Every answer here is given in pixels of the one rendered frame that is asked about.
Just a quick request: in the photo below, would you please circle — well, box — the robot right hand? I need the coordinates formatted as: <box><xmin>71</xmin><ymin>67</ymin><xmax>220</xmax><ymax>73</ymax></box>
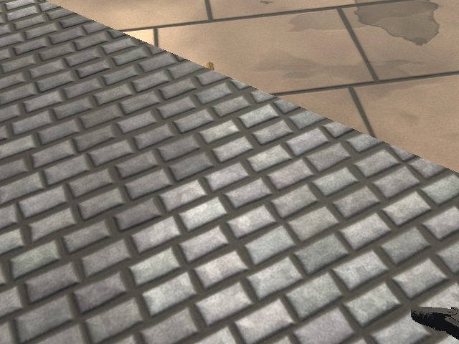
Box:
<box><xmin>411</xmin><ymin>307</ymin><xmax>459</xmax><ymax>340</ymax></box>

